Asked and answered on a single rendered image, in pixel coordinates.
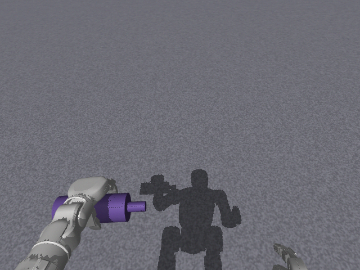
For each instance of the bottle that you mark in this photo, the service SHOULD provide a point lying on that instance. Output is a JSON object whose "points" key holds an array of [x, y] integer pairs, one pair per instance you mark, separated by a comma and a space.
{"points": [[113, 207]]}

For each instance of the left robot arm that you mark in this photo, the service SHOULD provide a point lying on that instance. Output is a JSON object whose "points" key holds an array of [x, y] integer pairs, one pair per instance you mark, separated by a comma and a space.
{"points": [[53, 249]]}

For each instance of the left robot hand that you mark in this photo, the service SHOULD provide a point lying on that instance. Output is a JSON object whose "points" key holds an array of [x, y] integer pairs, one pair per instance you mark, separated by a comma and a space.
{"points": [[94, 188]]}

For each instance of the right robot hand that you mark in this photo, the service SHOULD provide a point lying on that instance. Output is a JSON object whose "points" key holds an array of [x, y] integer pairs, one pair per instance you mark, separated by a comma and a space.
{"points": [[289, 257]]}

